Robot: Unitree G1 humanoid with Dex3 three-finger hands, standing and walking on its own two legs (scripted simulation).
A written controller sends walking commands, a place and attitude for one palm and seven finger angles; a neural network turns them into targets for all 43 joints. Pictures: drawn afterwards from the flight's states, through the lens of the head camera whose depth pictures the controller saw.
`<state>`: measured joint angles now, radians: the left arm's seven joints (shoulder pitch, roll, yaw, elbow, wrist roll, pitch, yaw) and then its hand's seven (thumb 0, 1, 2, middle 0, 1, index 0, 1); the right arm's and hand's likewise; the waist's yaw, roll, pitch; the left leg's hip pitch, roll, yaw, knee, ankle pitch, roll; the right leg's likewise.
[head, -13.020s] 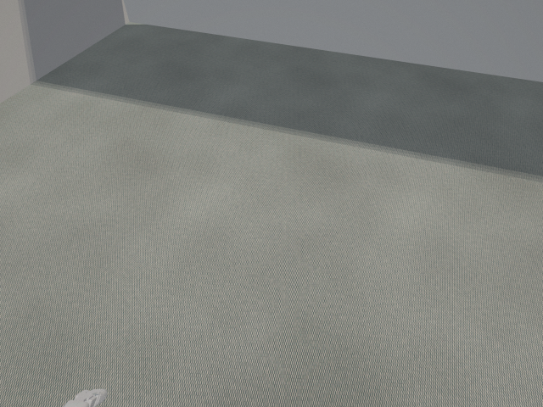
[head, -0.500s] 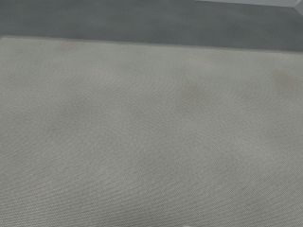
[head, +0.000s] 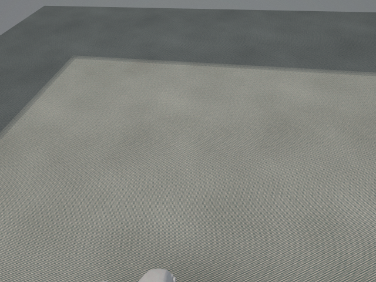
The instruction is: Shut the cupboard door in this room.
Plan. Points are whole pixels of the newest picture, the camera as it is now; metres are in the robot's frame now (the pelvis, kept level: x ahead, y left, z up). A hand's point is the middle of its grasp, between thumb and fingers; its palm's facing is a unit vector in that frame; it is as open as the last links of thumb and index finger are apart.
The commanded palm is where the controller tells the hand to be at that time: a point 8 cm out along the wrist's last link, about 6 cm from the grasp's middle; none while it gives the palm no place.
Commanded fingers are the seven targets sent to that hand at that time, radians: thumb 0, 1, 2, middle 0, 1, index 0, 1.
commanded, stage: turn or walk to find it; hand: left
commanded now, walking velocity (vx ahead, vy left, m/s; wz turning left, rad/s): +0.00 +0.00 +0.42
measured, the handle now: out of the picture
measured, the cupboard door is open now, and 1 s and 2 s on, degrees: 88 88 88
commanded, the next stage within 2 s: none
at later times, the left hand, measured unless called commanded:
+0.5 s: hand out of the picture +0.00 +0.27 -0.16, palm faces +0.23 -0.94 -0.25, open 7.4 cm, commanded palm none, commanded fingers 0.00 0.90 0.90 -0.20 -0.30 -0.20 -0.30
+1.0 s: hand out of the picture -0.06 +0.19 -0.15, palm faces +0.42 -0.87 -0.26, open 7.4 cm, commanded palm none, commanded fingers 0.00 0.90 0.90 -0.20 -0.30 -0.20 -0.30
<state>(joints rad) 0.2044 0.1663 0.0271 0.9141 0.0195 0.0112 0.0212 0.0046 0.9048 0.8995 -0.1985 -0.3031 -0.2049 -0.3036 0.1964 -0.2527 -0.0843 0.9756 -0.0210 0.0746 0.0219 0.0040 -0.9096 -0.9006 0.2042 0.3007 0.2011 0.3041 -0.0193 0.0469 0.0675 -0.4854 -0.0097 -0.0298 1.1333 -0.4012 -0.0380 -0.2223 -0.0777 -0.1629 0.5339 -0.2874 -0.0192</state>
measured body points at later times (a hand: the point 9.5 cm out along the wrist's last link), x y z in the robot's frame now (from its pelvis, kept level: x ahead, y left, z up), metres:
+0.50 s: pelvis -0.02 +0.05 +0.01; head +0.01 +0.07 +0.45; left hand -0.01 +0.32 -0.14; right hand +0.10 -0.18 -0.13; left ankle -0.03 +0.14 -0.74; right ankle -0.01 -0.10 -0.67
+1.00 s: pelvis -0.04 -0.01 +0.00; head +0.00 -0.02 +0.45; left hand -0.09 +0.24 -0.13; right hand +0.09 -0.24 -0.16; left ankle -0.14 +0.13 -0.67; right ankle +0.00 -0.09 -0.74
